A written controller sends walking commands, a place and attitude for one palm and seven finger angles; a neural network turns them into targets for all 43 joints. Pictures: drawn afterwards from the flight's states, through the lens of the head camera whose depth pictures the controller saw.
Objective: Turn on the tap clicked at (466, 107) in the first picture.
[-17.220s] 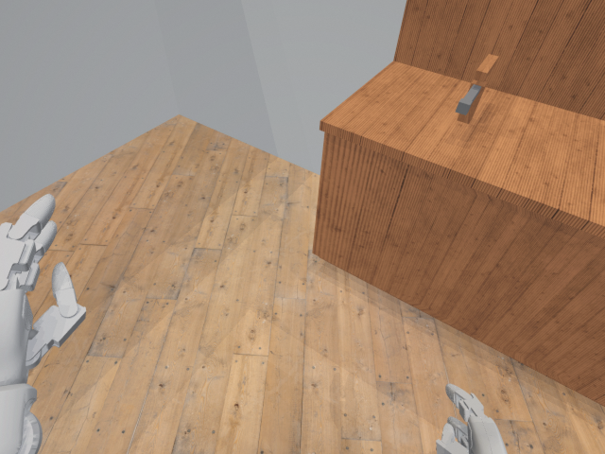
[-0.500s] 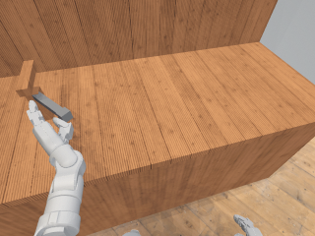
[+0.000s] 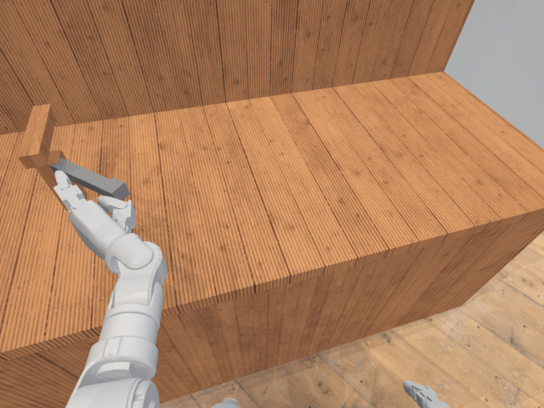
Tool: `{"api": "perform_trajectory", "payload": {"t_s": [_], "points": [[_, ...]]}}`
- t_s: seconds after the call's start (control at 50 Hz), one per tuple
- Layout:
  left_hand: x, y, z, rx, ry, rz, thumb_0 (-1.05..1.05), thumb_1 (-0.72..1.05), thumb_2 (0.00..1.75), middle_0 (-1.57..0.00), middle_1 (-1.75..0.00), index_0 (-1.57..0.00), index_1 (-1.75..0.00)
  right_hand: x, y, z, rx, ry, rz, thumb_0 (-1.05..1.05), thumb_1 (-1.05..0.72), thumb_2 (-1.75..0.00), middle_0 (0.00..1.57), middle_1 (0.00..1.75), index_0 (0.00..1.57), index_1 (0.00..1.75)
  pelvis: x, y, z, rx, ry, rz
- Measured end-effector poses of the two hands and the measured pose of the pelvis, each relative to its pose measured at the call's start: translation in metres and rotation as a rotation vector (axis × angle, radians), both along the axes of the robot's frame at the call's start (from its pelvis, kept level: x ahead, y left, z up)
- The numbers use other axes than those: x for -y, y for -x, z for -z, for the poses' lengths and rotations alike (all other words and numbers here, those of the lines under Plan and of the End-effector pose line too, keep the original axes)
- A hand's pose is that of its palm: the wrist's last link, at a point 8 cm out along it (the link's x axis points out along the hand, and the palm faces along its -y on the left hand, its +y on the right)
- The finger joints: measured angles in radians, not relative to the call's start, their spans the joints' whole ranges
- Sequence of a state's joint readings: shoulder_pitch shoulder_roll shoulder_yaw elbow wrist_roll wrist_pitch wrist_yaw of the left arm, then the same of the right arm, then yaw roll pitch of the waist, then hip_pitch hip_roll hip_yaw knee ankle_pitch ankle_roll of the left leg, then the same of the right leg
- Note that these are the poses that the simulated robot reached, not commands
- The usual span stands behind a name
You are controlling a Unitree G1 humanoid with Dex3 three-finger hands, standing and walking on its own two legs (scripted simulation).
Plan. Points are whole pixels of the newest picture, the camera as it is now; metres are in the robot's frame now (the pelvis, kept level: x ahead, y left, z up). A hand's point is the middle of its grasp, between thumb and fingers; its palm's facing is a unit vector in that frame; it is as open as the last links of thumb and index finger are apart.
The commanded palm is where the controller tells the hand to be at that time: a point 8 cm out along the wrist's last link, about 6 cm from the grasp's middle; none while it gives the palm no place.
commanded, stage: push the lever round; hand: left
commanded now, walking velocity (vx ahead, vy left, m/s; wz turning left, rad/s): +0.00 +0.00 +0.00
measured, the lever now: (115, 191) +0.42 +0.27 +0.08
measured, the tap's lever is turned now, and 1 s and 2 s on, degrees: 47 76 76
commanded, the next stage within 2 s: lift the hand up off the lever in 0.78 s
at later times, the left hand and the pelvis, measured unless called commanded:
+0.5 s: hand (150, 186) +0.44 +0.22 +0.08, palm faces +0.83 -0.55 -0.09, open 7.6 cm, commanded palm +0.39 +0.22 +0.08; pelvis +0.00 -0.01 -0.01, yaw +0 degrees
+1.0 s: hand (152, 175) +0.47 +0.22 +0.08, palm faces +0.83 -0.55 -0.08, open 7.8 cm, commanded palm +0.40 +0.22 +0.09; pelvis +0.01 -0.01 +0.00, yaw -1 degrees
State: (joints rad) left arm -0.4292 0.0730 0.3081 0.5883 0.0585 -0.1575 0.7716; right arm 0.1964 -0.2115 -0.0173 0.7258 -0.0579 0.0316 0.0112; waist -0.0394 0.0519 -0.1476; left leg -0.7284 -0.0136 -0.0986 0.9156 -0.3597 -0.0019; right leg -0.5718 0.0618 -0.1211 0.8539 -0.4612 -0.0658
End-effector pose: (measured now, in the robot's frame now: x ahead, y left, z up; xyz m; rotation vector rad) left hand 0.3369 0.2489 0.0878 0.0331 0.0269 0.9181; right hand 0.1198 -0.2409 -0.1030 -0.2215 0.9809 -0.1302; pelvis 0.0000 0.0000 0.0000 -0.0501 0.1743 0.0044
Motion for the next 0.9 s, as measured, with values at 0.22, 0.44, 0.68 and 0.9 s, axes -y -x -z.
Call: {"api": "perform_trajectory", "payload": {"t_s": [0.22, 0.44, 0.68, 0.9], "points": [[0.01, -0.022, 0.001, -0.026, 0.011, -0.036, 0.01, 0.92, 0.92, -0.15, -0.15, -0.15, -0.15, 0.002, 0.01, 0.008, -0.046, -0.005, -0.002, 0.01, -0.91, -0.9, 0.2, 0.3, 0.2, 0.3, 0.003, 0.003, 0.003, -0.025, 0.001, -0.007], [0.022, -0.046, 0.0, -0.058, 0.015, -0.071, 0.0, 0.93, 0.92, -0.15, -0.15, -0.16, -0.15, 0.008, 0.037, 0.02, -0.137, -0.028, 0.035, 0.01, -0.91, -0.9, 0.2, 0.3, 0.2, 0.3, 0.005, -0.002, 0.006, -0.065, -0.006, 0.006], [0.019, -0.056, 0.003, -0.058, 0.007, -0.081, 0.01, 0.91, 0.91, -0.15, -0.15, -0.16, -0.15, 0.02, 0.057, 0.017, -0.188, -0.013, 0.076, 0.01, -0.91, -0.9, 0.2, 0.3, 0.2, 0.3, 0.01, -0.008, 0.004, -0.07, -0.006, 0.011], [0.019, -0.068, 0.002, -0.064, 0.015, -0.073, 0.02, 0.91, 0.91, -0.15, -0.15, -0.15, -0.15, 0.021, 0.054, 0.016, -0.188, -0.004, 0.075, 0.0, -0.91, -0.9, 0.2, 0.3, 0.2, 0.3, 0.008, -0.01, 0.004, -0.082, -0.006, 0.011]]}}
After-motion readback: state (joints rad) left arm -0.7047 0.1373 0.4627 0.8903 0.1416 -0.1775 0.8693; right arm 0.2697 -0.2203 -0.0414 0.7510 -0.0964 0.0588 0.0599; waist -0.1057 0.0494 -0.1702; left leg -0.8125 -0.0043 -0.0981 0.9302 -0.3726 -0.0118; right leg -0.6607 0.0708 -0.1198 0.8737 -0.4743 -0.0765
